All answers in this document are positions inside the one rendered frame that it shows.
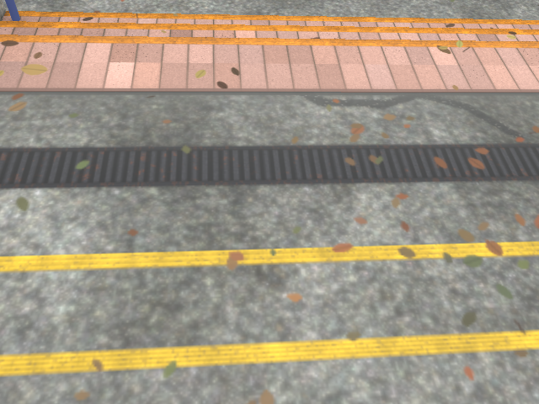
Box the stairs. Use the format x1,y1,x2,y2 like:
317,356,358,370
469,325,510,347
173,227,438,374
0,11,539,41

